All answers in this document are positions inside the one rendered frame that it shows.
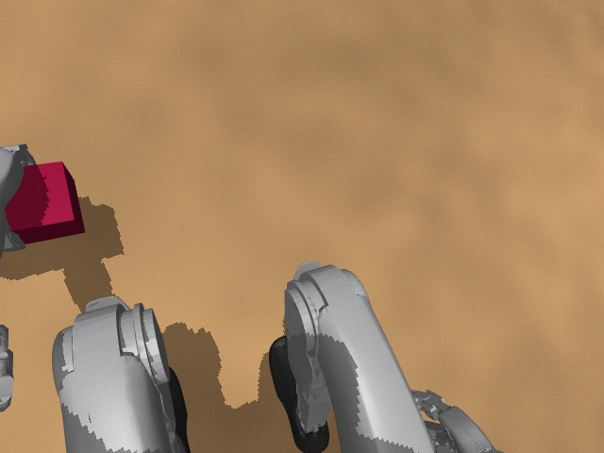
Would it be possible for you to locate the left robot foot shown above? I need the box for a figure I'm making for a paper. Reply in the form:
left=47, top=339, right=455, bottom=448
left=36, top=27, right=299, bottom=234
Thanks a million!
left=168, top=366, right=191, bottom=453

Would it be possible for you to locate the left robot hand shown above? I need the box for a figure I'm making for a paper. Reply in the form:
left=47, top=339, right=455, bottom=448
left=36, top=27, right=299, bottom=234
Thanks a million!
left=0, top=144, right=37, bottom=252

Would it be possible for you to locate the carton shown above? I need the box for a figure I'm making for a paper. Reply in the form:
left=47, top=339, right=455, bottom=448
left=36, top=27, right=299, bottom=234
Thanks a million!
left=4, top=161, right=85, bottom=244

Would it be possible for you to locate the right robot hand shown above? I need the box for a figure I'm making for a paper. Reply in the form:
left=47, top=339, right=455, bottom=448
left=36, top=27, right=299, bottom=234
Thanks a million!
left=411, top=390, right=495, bottom=453

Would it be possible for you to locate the right robot foot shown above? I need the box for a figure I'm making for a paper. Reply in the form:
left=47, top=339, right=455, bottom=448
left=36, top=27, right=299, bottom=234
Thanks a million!
left=269, top=336, right=329, bottom=453

